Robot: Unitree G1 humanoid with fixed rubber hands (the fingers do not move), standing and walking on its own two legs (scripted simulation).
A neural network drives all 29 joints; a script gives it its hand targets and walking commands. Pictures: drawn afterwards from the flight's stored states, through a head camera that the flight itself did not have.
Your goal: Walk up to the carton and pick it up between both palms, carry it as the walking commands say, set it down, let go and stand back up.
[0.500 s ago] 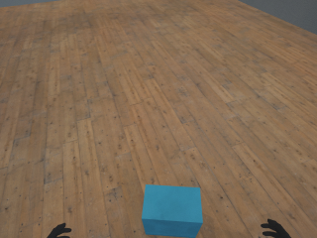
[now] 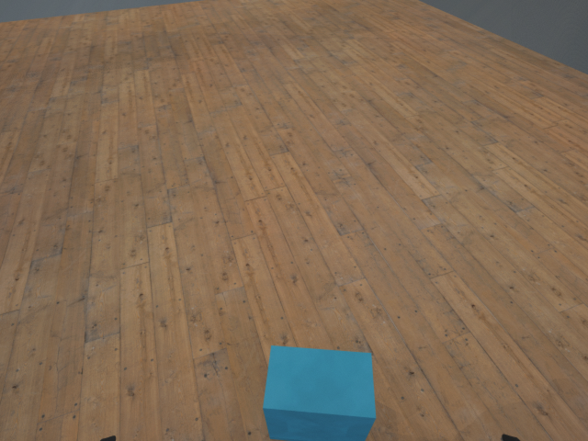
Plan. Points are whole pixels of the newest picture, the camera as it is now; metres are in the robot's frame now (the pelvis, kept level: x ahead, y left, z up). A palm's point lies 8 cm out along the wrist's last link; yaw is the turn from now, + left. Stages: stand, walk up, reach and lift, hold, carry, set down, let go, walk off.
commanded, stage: stand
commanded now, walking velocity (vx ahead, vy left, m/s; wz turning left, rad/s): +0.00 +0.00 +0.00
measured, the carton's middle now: (317, 398) +0.40 -0.04 -0.63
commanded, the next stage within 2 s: none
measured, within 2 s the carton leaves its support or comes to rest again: neither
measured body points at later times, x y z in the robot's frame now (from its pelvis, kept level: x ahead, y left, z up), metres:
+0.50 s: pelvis -0.01 +0.00 +0.00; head -0.02 +0.00 +0.45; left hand +0.08 +0.32 -0.11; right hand +0.09 -0.31 -0.11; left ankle -0.04 +0.13 -0.74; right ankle +0.00 -0.12 -0.74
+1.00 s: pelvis -0.02 +0.00 +0.00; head -0.02 +0.00 +0.45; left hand +0.08 +0.32 -0.11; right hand +0.08 -0.31 -0.11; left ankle -0.04 +0.13 -0.74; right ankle +0.00 -0.12 -0.74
